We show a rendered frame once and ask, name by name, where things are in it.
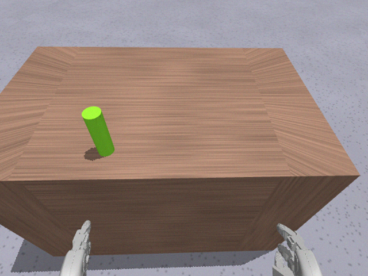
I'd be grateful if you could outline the right robot hand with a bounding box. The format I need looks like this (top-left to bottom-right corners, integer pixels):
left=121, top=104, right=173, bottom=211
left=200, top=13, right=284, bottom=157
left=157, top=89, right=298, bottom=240
left=273, top=223, right=323, bottom=276

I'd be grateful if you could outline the can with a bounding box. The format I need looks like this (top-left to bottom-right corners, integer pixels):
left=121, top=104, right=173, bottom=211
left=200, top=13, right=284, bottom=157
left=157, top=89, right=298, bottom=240
left=82, top=106, right=114, bottom=156

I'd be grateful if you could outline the left robot hand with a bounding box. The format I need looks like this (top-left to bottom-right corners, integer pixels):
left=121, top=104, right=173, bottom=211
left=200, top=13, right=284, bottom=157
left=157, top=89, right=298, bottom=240
left=59, top=220, right=91, bottom=276

